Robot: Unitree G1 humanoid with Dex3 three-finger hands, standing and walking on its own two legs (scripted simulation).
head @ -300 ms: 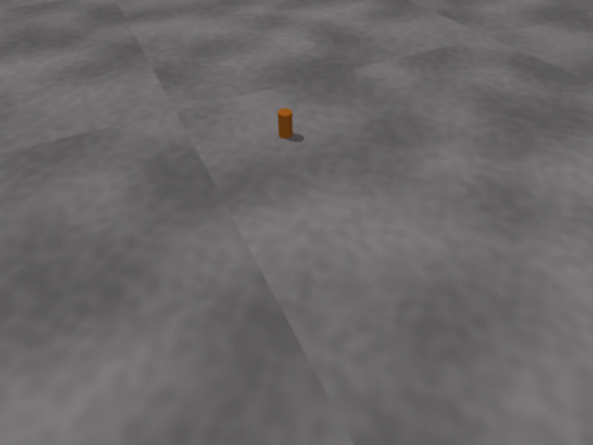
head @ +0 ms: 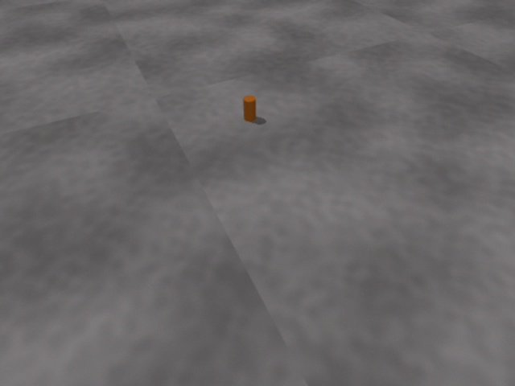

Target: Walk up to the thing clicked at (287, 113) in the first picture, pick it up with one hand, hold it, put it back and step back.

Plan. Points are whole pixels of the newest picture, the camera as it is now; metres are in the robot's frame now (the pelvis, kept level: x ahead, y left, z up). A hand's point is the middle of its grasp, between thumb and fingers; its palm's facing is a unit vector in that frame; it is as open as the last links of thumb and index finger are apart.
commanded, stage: stand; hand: left
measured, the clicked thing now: (249, 108) +1.96 +0.10 -0.71
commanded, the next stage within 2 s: walk up in 0.82 s
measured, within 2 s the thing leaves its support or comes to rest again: neither
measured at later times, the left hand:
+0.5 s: hand out of the picture +0.07 +0.25 -0.16, palm faces -0.02 -0.94 -0.33, open 7.4 cm
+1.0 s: hand out of the picture +0.10 +0.26 -0.15, palm faces -0.07 -0.93 -0.36, open 7.4 cm
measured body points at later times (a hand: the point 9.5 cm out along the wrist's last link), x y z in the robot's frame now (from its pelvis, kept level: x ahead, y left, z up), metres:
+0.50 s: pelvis +0.00 +0.00 +0.00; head +0.01 +0.00 +0.45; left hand +0.08 +0.30 -0.13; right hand +0.08 -0.30 -0.13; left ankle +0.00 +0.12 -0.75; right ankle +0.00 -0.12 -0.75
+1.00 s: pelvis +0.02 -0.02 -0.01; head +0.03 -0.02 +0.44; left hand +0.11 +0.31 -0.12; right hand +0.08 -0.34 -0.13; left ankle +0.00 +0.12 -0.75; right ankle +0.03 -0.14 -0.72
